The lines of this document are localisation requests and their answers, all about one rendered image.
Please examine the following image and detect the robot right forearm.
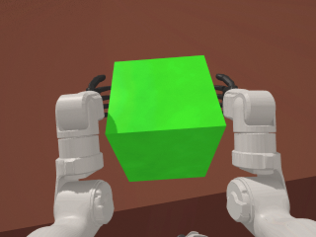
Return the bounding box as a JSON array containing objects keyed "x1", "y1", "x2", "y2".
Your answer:
[{"x1": 222, "y1": 88, "x2": 290, "y2": 211}]

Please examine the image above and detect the robot left hand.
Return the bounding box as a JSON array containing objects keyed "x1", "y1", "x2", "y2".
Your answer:
[{"x1": 86, "y1": 74, "x2": 112, "y2": 118}]

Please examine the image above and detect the robot left forearm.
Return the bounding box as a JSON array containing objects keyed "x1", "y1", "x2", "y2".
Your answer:
[{"x1": 53, "y1": 91, "x2": 105, "y2": 219}]

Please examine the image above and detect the robot right upper arm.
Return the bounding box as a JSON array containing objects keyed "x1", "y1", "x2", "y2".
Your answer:
[{"x1": 226, "y1": 176, "x2": 316, "y2": 237}]

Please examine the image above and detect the robot right hand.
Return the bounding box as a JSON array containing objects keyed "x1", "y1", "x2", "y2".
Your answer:
[{"x1": 213, "y1": 73, "x2": 238, "y2": 114}]

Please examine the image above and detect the robot left upper arm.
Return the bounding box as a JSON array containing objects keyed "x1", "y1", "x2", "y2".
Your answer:
[{"x1": 27, "y1": 179, "x2": 115, "y2": 237}]

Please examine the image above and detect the carton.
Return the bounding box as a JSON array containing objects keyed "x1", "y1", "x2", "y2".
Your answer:
[{"x1": 105, "y1": 55, "x2": 226, "y2": 182}]

